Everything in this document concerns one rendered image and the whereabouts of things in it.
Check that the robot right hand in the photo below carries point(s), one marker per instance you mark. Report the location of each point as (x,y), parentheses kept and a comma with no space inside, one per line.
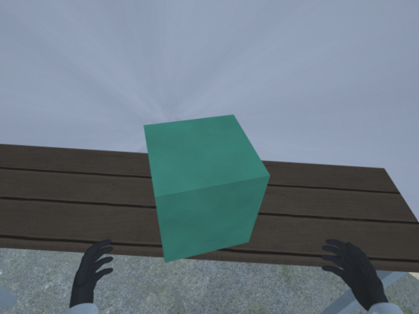
(358,272)

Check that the carton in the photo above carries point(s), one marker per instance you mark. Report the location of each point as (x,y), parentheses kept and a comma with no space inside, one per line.
(208,183)

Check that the table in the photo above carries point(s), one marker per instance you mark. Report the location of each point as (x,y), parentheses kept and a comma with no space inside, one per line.
(67,199)

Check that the robot left hand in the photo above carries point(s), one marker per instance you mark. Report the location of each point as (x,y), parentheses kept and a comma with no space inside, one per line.
(86,277)

